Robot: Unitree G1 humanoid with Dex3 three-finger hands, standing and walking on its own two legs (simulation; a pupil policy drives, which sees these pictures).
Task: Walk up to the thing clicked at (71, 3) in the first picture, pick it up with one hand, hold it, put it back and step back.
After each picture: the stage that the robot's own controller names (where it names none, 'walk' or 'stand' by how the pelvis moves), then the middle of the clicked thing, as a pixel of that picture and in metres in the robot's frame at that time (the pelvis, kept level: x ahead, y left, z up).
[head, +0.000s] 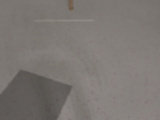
stand; (70, 2) +2.23 +0.20 -0.66
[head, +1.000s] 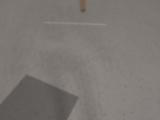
walk; (82, 4) +2.10 +0.15 -0.64
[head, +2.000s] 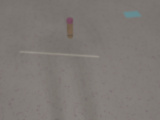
walk; (70, 28) +1.48 +0.21 -0.63
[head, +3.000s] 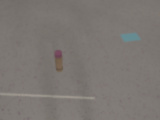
walk; (58, 61) +0.99 +0.21 -0.64
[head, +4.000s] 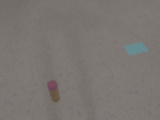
walk; (54, 92) +0.64 +0.23 -0.64
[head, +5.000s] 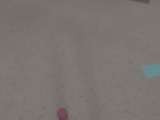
stand; (63, 119) +0.45 +0.16 -0.63
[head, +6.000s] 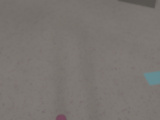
stand; out of the picture +0.42 +0.17 -0.65
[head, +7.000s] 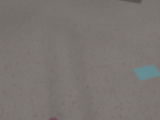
stand; out of the picture +0.39 +0.22 -0.64
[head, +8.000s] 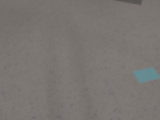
stand; out of the picture +0.37 +0.23 -0.66
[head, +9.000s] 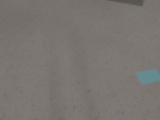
stand; out of the picture +0.36 +0.21 -0.66
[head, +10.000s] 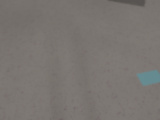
stand; out of the picture +0.35 +0.21 -0.66
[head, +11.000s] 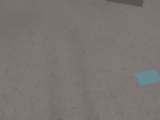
stand; out of the picture +0.36 +0.22 -0.66
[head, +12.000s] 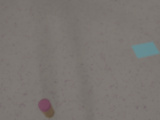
go down; (47, 109) +0.38 +0.22 -0.58
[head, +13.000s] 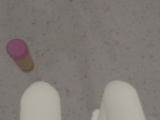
go down; (22, 58) +0.44 +0.25 -0.25
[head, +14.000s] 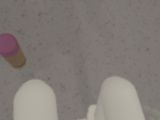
close in; (13, 54) +0.43 +0.26 -0.24
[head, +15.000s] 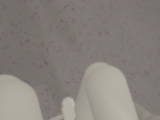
close in; out of the picture +0.42 +0.30 -0.16
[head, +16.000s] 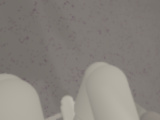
lift; out of the picture +0.40 +0.30 -0.16
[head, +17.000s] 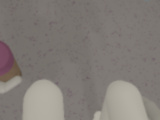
lift; (4, 68) +0.33 +0.27 -0.03
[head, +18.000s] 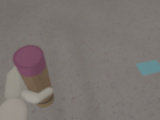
hold; (38, 81) +0.32 +0.16 +0.08
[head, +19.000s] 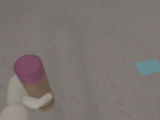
hold; (38, 87) +0.32 +0.16 +0.04
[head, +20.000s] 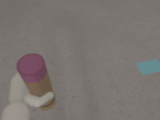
crouch; (40, 86) +0.32 +0.16 +0.04
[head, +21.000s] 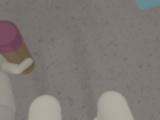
crouch; (17, 53) +0.43 +0.21 -0.04
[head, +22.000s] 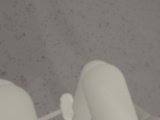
lower; out of the picture +0.41 +0.29 -0.16
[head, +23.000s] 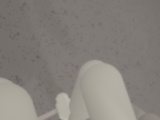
lower; out of the picture +0.42 +0.31 -0.16
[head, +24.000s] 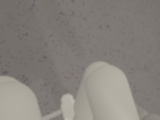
lower; out of the picture +0.40 +0.31 -0.16
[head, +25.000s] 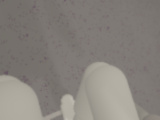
lower; out of the picture +0.40 +0.31 -0.16
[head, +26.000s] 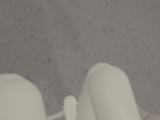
loosen; out of the picture +0.39 +0.28 -0.16
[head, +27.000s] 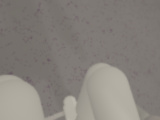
withdraw; out of the picture +0.39 +0.28 -0.16
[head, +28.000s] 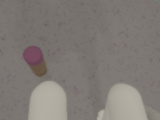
walk; (37, 63) +0.43 +0.23 -0.28
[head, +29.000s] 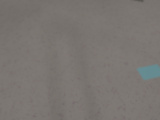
stand; out of the picture +0.34 +0.18 -0.59
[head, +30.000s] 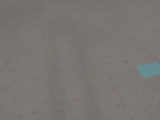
stand; out of the picture +0.36 +0.20 -0.60
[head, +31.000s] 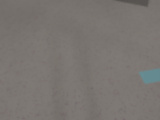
stand; out of the picture +0.36 +0.18 -0.63
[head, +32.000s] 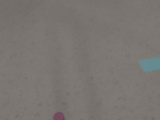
walk; out of the picture +0.39 +0.18 -0.65
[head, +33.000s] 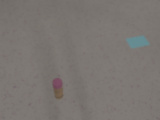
walk; (58, 89) +0.58 +0.16 -0.64
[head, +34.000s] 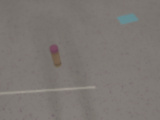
walk; (55, 56) +0.92 +0.28 -0.62
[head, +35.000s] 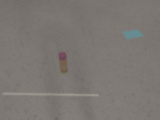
stand; (63, 63) +0.98 +0.20 -0.65
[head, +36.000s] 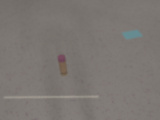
stand; (62, 65) +0.99 +0.22 -0.66
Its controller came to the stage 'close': yes
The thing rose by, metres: 0.68
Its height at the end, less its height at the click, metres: +0.00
